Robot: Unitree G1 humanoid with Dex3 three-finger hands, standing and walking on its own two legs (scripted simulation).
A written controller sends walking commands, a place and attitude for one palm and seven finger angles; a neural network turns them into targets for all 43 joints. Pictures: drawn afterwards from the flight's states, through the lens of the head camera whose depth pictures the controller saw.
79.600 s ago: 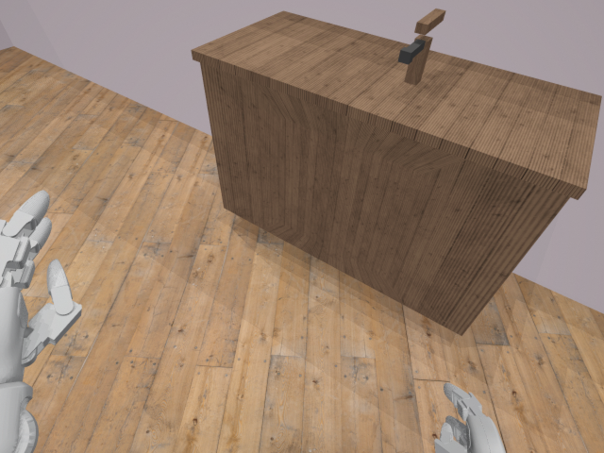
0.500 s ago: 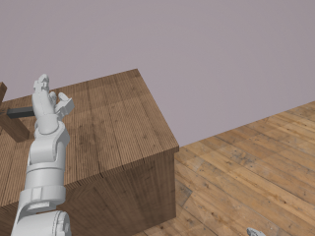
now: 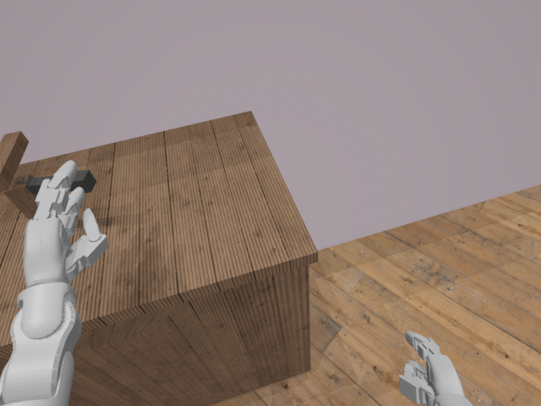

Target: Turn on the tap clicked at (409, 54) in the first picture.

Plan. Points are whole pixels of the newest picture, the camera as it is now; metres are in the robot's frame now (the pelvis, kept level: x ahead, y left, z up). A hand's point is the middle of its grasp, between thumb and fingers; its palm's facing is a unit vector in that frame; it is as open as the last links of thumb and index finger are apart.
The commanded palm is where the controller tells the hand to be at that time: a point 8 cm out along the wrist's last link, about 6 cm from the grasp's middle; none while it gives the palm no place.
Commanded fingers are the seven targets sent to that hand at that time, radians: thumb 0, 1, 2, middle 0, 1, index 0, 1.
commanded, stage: draw the hand back beside the body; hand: left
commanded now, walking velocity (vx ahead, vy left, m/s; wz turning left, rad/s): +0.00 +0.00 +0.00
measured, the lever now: (83, 181) +0.42 +0.37 +0.12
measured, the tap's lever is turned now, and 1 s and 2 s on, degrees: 75 75 75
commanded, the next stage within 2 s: step back with the hand held close in 0.76 s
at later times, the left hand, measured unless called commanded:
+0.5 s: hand (60, 305) +0.18 +0.25 +0.16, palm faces +0.40 -0.84 -0.38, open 7.4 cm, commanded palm +0.14 +0.30 +0.17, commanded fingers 0.00 0.90 0.90 -0.20 -0.30 -0.20 -0.30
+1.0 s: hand out of the picture +0.18 +0.31 +0.19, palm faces +0.43 -0.82 -0.38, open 7.4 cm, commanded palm +0.13 +0.35 +0.18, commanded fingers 0.00 0.90 0.90 -0.20 -0.30 -0.20 -0.30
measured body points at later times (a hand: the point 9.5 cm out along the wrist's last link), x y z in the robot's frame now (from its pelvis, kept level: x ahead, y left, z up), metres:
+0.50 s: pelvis -0.02 +0.02 +0.00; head -0.03 -0.04 +0.45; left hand +0.15 +0.29 +0.18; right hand +0.17 -0.22 -0.11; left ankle -0.02 +0.17 -0.74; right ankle -0.03 +0.01 -0.74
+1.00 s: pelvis -0.03 +0.07 +0.00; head -0.04 +0.04 +0.45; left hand +0.15 +0.35 +0.21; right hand +0.17 -0.15 -0.09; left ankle -0.02 +0.18 -0.74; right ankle -0.03 +0.01 -0.74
